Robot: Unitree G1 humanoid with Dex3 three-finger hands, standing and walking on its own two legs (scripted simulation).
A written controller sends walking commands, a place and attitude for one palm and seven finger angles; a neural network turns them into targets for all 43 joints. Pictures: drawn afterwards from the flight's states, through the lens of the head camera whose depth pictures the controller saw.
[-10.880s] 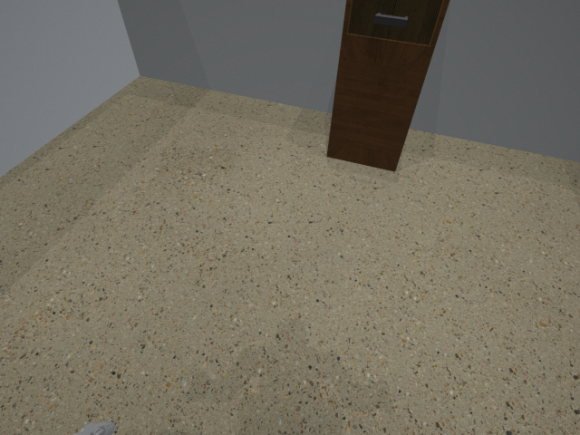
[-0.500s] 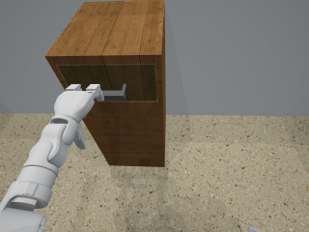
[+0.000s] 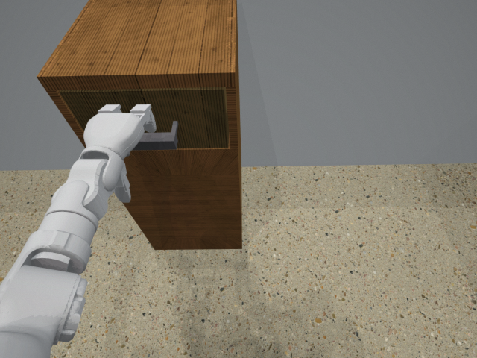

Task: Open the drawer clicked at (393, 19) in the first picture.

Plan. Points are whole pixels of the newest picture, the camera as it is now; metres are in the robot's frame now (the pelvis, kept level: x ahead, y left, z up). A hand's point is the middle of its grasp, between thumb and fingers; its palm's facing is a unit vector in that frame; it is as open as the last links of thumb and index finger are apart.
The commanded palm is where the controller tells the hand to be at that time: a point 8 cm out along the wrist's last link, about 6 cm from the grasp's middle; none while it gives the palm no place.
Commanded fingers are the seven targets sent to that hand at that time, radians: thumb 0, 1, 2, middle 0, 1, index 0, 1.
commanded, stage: move the hooked fingers above the handle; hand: left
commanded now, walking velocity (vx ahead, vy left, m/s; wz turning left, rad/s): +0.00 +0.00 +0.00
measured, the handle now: (149, 133) +0.57 +0.22 +0.01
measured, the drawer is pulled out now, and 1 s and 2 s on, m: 0.00 0.00 0.00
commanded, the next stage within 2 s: lower the fingers behind the handle in 1.06 s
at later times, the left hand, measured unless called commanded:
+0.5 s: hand (144, 132) +0.52 +0.20 +0.06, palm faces -0.05 -0.03 -1.00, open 13.8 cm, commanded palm +0.50 +0.21 +0.12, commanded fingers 0.00 -0.50 0.30 -0.30 -1.20 -0.30 -1.20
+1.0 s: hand (143, 135) +0.50 +0.20 +0.07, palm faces -0.03 -0.01 -1.00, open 13.8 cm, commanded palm +0.48 +0.20 +0.13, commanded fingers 0.00 -0.50 0.30 -0.30 -1.20 -0.30 -1.20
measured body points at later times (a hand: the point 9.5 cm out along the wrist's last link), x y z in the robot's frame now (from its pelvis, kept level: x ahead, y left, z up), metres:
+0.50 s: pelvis +0.01 +0.01 -0.01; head +0.10 +0.00 +0.43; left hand +0.51 +0.20 +0.11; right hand -0.02 -0.27 -0.14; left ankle -0.01 +0.12 -0.73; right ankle -0.01 -0.12 -0.73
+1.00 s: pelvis +0.01 +0.00 +0.00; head +0.08 -0.01 +0.44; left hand +0.50 +0.20 +0.12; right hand +0.05 -0.27 -0.14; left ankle -0.01 +0.12 -0.73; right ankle -0.01 -0.12 -0.73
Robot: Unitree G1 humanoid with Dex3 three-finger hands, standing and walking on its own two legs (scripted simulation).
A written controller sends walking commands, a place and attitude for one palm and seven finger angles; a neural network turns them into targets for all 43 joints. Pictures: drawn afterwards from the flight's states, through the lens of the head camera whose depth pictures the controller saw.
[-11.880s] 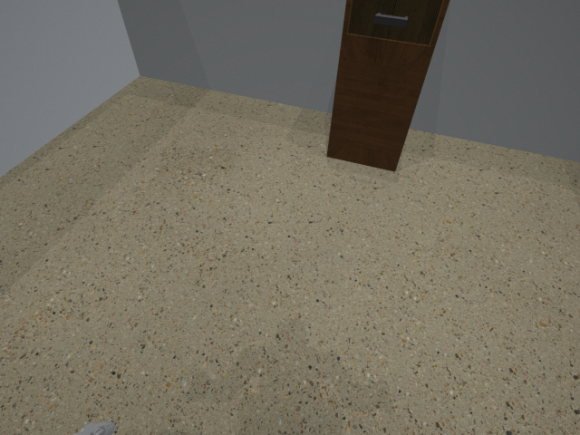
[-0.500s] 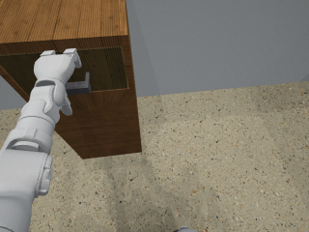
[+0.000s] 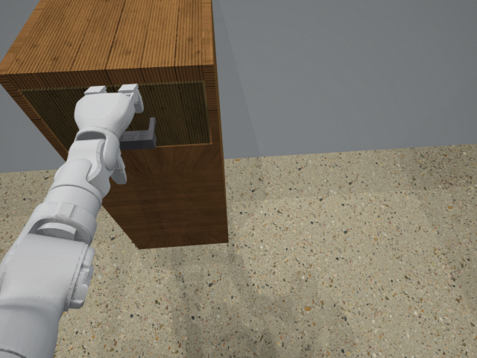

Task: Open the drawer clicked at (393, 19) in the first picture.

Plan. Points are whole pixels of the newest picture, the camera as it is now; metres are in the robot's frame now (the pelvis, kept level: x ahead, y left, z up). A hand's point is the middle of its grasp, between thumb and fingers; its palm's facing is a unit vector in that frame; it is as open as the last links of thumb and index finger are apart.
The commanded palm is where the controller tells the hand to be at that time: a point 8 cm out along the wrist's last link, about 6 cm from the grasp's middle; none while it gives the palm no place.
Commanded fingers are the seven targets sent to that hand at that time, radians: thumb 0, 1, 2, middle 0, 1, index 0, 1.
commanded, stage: move the hooked fingers above the handle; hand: left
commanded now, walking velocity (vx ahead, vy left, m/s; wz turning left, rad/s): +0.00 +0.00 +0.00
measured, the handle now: (125, 132) +0.56 +0.22 +0.01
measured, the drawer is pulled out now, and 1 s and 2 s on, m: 0.00 0.00 0.00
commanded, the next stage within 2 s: lower the fingers behind the handle in 0.06 s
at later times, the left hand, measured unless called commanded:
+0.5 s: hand (121, 142) +0.50 +0.21 +0.05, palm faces -0.07 -0.01 -1.00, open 13.8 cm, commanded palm +0.48 +0.21 +0.10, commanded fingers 0.00 -0.50 0.30 -0.30 -1.20 -0.30 -1.20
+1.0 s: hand (122, 154) +0.49 +0.21 +0.01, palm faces -0.07 -0.03 -1.00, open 13.8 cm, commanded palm +0.48 +0.21 +0.07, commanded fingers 0.00 -0.50 0.30 -0.30 -1.20 -0.30 -1.20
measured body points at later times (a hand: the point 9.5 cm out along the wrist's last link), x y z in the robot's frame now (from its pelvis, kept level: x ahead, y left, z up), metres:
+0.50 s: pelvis +0.00 -0.01 +0.00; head +0.10 -0.02 +0.43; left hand +0.49 +0.20 +0.10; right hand -0.01 -0.29 -0.13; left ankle -0.02 +0.12 -0.72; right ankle -0.01 -0.13 -0.72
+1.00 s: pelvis +0.00 +0.01 -0.01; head +0.10 +0.01 +0.42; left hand +0.49 +0.21 +0.07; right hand -0.01 -0.27 -0.14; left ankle -0.02 +0.12 -0.72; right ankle -0.01 -0.13 -0.72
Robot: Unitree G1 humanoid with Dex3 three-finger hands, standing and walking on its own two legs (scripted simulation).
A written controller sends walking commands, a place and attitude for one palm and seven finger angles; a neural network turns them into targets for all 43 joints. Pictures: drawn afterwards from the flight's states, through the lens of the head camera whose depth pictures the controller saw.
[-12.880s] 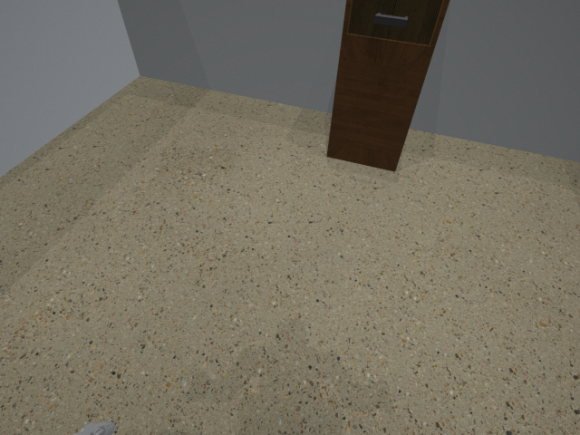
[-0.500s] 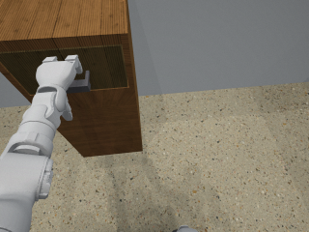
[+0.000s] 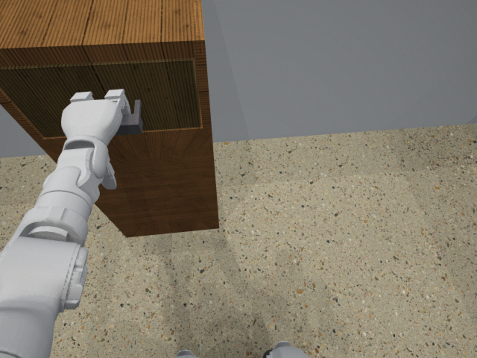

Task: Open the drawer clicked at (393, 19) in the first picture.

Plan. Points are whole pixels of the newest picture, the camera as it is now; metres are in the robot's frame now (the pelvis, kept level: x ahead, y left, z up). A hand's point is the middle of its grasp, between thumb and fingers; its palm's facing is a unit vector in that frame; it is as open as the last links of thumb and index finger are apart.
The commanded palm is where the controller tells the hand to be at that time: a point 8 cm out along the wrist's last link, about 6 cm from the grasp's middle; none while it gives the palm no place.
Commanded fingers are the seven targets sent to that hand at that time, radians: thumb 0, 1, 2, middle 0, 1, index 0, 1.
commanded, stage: lower the fingers behind the handle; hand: left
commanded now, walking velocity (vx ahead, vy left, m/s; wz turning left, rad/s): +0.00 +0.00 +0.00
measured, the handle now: (108, 116) +0.56 +0.22 +0.03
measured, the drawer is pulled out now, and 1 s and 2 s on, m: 0.00 0.00 0.02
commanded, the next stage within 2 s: close the thumb around the handle in 0.76 s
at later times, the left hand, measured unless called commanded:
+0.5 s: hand (108, 147) +0.49 +0.21 +0.01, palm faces -0.06 -0.03 -1.00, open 13.9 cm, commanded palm +0.48 +0.21 +0.06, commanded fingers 0.00 -0.50 0.30 -0.30 -1.20 -0.30 -1.20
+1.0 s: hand (109, 146) +0.50 +0.21 +0.01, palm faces -0.07 -0.04 -1.00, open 13.3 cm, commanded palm +0.48 +0.21 +0.06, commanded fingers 0.00 -0.05 0.49 -0.33 -1.25 -0.33 -1.25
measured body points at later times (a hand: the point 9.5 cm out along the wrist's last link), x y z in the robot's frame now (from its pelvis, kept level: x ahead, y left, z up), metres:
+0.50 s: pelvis -0.01 +0.00 -0.01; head +0.10 +0.00 +0.43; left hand +0.49 +0.21 +0.07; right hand -0.02 -0.27 -0.13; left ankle -0.02 +0.11 -0.71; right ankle -0.01 -0.14 -0.71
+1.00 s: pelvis -0.01 +0.00 -0.01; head +0.11 +0.00 +0.42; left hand +0.49 +0.21 +0.06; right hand -0.03 -0.27 -0.14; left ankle -0.02 +0.11 -0.71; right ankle -0.01 -0.14 -0.71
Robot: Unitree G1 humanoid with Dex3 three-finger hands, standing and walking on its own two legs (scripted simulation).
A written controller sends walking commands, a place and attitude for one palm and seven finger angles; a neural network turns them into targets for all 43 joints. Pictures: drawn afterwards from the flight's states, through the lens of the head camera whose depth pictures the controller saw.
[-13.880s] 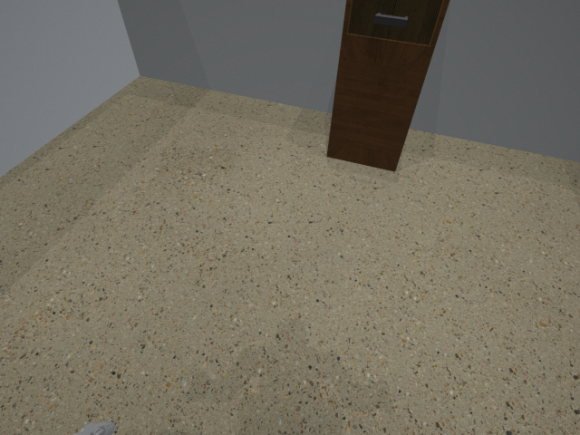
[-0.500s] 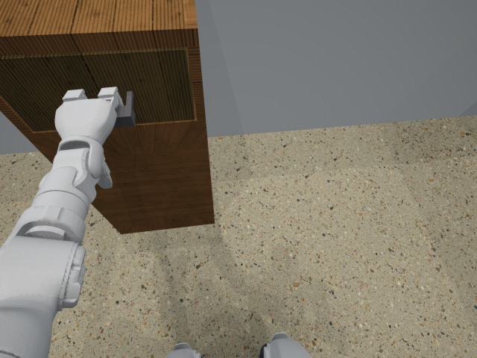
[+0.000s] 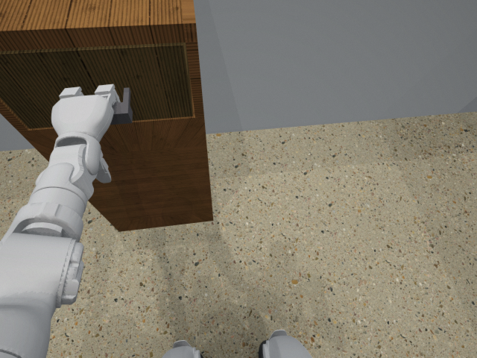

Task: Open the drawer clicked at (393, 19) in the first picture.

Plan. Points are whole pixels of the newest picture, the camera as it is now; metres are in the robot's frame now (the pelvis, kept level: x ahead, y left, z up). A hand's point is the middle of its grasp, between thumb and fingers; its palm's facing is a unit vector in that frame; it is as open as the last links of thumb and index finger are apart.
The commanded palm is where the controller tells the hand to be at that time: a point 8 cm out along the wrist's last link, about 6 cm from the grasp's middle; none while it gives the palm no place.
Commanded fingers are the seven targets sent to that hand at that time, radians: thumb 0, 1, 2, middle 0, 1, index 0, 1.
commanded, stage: close the thumb around the handle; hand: left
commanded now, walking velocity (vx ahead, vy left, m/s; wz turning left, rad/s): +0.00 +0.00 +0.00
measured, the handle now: (96, 105) +0.57 +0.22 +0.04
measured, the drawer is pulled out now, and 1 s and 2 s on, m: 0.00 0.02 0.12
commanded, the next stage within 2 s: pull the drawer open in 0.56 s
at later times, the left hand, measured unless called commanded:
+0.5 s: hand (97, 136) +0.51 +0.22 +0.02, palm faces -0.07 -0.03 -1.00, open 6.3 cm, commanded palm +0.49 +0.21 +0.07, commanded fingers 0.00 0.90 0.90 -0.40 -1.35 -0.40 -1.35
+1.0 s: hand (97, 146) +0.48 +0.22 +0.02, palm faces -0.05 -0.05 -1.00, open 6.3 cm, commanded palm +0.47 +0.21 +0.07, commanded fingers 0.00 0.90 0.90 -0.40 -1.35 -0.40 -1.35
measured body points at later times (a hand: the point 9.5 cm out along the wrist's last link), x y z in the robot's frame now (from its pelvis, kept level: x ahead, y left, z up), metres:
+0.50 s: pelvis +0.01 +0.00 +0.00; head +0.12 +0.00 +0.44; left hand +0.50 +0.21 +0.07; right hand -0.01 -0.27 -0.12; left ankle -0.01 +0.11 -0.69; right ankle +0.00 -0.14 -0.69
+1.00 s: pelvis +0.02 +0.00 +0.01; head +0.12 +0.00 +0.45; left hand +0.48 +0.22 +0.07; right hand +0.02 -0.27 -0.12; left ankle -0.01 +0.11 -0.69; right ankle +0.00 -0.14 -0.69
